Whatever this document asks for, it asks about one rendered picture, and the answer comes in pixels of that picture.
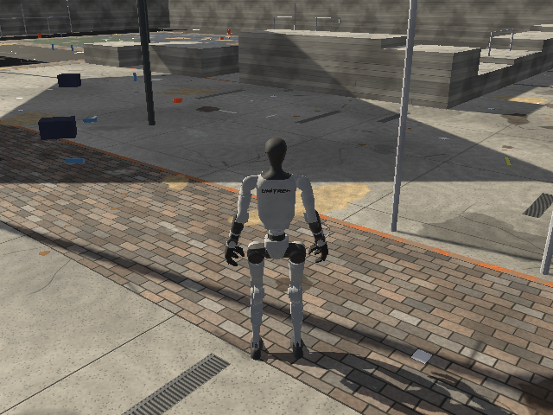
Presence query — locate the robot right forearm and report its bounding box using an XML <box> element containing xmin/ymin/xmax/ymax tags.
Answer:
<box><xmin>309</xmin><ymin>210</ymin><xmax>326</xmax><ymax>246</ymax></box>

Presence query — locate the robot left hand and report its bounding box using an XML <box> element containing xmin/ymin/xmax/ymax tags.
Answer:
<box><xmin>225</xmin><ymin>246</ymin><xmax>245</xmax><ymax>266</ymax></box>

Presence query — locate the left robot shin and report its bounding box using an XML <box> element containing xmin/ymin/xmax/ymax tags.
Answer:
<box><xmin>250</xmin><ymin>287</ymin><xmax>263</xmax><ymax>348</ymax></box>

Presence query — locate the robot shin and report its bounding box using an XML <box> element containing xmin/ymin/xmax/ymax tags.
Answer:
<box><xmin>250</xmin><ymin>287</ymin><xmax>263</xmax><ymax>348</ymax></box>
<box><xmin>290</xmin><ymin>286</ymin><xmax>303</xmax><ymax>347</ymax></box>

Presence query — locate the robot right hand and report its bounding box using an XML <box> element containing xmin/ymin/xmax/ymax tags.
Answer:
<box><xmin>308</xmin><ymin>242</ymin><xmax>328</xmax><ymax>263</ymax></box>

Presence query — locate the right robot shin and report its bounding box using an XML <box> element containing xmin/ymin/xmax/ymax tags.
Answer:
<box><xmin>290</xmin><ymin>286</ymin><xmax>303</xmax><ymax>347</ymax></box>

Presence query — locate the robot left forearm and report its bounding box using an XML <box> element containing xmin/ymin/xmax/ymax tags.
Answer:
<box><xmin>226</xmin><ymin>210</ymin><xmax>244</xmax><ymax>248</ymax></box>

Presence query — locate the left robot upper arm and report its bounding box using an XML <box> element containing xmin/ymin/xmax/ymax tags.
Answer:
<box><xmin>235</xmin><ymin>175</ymin><xmax>258</xmax><ymax>224</ymax></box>

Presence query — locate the right robot upper arm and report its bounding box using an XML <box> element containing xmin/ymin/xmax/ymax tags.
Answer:
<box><xmin>294</xmin><ymin>175</ymin><xmax>318</xmax><ymax>223</ymax></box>

